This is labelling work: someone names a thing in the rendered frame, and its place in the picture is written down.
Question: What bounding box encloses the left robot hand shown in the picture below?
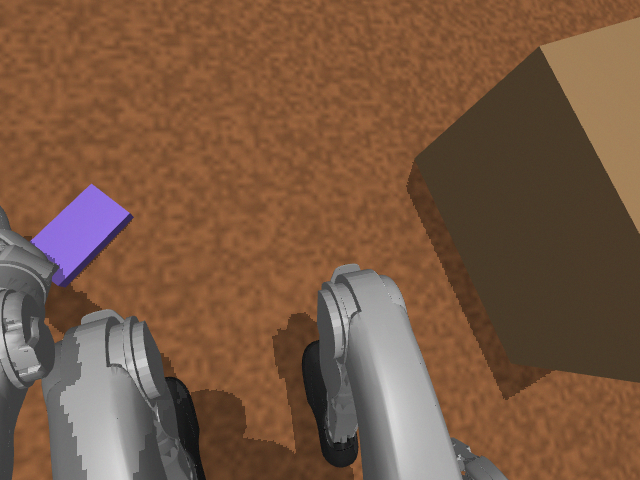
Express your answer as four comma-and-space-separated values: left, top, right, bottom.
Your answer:
0, 206, 59, 275

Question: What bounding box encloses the left robot arm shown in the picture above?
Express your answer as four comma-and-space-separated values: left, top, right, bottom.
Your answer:
0, 229, 55, 480

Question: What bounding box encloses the right robot foot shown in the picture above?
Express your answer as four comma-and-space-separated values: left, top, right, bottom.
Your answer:
302, 340, 358, 468

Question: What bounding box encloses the right robot hand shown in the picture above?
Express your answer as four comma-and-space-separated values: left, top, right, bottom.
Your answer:
451, 437, 508, 480

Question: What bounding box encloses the left robot foot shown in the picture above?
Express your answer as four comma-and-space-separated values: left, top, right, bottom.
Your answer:
164, 377, 206, 480

